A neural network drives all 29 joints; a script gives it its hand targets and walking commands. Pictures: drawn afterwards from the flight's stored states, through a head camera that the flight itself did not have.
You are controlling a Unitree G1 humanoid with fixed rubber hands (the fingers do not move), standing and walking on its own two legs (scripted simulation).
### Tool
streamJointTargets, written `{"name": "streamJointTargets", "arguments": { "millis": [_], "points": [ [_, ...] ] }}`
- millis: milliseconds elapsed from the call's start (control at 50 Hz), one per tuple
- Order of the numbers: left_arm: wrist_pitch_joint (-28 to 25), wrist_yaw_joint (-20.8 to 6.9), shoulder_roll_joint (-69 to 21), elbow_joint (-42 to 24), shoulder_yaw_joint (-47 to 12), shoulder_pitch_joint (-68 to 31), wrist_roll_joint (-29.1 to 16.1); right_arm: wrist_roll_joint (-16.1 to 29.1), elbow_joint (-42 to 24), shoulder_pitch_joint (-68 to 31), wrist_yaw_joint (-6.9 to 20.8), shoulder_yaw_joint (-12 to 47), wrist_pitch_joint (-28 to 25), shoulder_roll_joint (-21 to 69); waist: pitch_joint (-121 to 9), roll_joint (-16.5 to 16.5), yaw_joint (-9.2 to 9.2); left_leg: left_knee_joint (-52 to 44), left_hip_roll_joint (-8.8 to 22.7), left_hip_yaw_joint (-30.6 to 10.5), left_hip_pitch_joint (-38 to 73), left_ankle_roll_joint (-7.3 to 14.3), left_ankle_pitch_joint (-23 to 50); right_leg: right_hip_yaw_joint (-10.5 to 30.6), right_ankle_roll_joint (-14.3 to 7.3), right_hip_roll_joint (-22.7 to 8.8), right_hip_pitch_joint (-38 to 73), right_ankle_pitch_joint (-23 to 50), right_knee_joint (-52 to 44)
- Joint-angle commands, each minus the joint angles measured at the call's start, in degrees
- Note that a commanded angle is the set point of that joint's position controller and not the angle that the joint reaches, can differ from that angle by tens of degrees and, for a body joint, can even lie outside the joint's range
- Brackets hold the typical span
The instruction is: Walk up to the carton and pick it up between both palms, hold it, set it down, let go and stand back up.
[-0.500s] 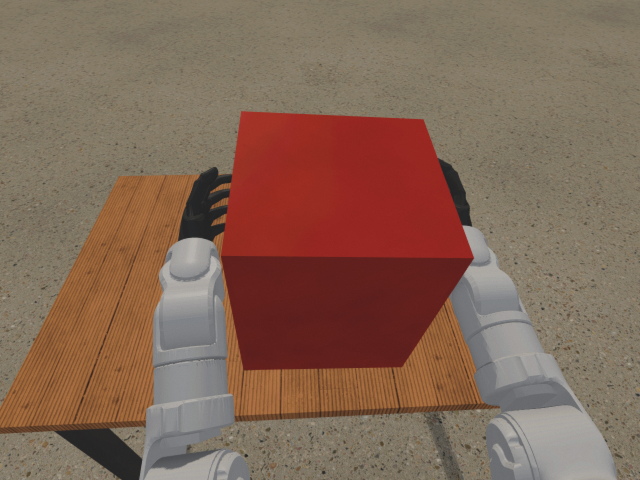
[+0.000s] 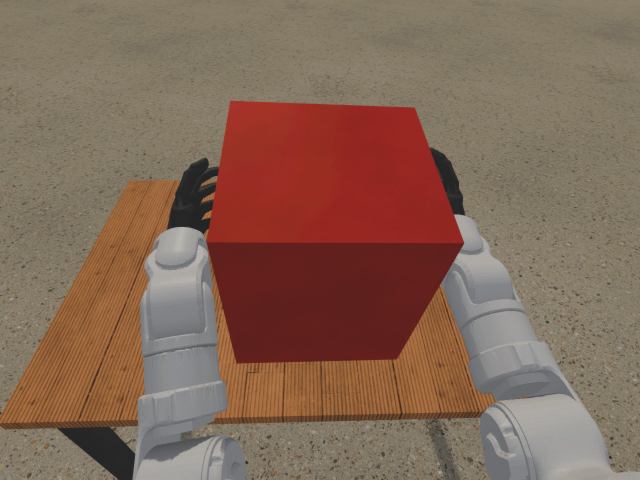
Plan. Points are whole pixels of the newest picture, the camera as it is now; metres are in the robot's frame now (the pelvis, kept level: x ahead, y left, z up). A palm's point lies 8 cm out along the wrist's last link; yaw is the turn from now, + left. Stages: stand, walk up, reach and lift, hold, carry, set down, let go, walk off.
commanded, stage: reach and lift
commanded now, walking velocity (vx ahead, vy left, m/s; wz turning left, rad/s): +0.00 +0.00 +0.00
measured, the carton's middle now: (321, 241) +0.36 -0.01 +0.14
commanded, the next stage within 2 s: hold in 0.12 s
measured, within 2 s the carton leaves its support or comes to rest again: neither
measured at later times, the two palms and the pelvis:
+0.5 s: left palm (184, 226) +0.35 +0.14 +0.19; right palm (448, 205) +0.36 -0.16 +0.18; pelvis -0.01 -0.01 +0.00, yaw +0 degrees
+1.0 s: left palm (175, 225) +0.35 +0.15 +0.19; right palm (443, 201) +0.36 -0.15 +0.19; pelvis +0.00 +0.00 +0.00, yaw +1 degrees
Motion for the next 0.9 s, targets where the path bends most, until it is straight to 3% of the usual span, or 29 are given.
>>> {"name": "streamJointTargets", "arguments": {
  "millis": [0,160,340,520,640,880],
  "points": [
    [-1.25,-6.59,-25.62,-4.4,-26.52,-31.45,-7.37,3.68,-16.64,-35.37,5.68,22.08,-3.87,27.39,-22.03,4.2,-1.1,0.15,-2.77,3.71,3.7,-2.41,19.41,-3.22,1.12,4.1,6.68,11.68,1.21],
    [0.07,-5.99,-25.43,-5.54,-27.07,-30.6,-7.81,4.94,-18.4,-36.08,5.77,23.15,-3.09,26.83,-22.61,4.53,-0.61,1.1,-2.53,3.38,4.22,-2.7,22.0,-3.04,0.84,4.53,6.46,12.06,1.37],
    [1.38,-6.79,-24.32,-5.14,-25.27,-31.87,-7.73,5.52,-18.87,-37.92,5.3,23.98,-1.35,28.41,-21.94,2.8,0.46,-0.2,-3.21,4.06,0.44,-1.42,16.08,-2.4,1.39,3.92,8.31,11.53,1.54],
    [1.74,-7.61,-23.68,-2.76,-23.62,-35.98,-7.5,4.29,-15.69,-40.41,5.35,22.12,-0.12,30.14,-20.96,2.24,0.16,-2.48,-3.47,4.27,-3.42,-0.25,7.67,-1.9,1.68,2.79,7.74,5.44,1.02],
    [2.37,-7.98,-23.54,-2.72,-23.07,-35.84,-7.24,4.72,-14.76,-40.01,5.18,21.91,0.57,29.86,-21.0,2.64,0.19,-2.53,-3.53,4.24,-3.01,-0.44,9.04,-2.16,1.69,3.06,7.99,6.02,1.01],
    [3.31,-7.53,-24.43,-8.21,-26.04,-33.89,-8.08,6.78,-18.04,-37.64,4.93,23.19,1.28,28.01,-21.8,4.65,-0.84,-0.01,-3.11,3.42,1.24,-2.32,18.49,-2.9,1.05,4.26,7.52,10.33,1.58]
  ]
}}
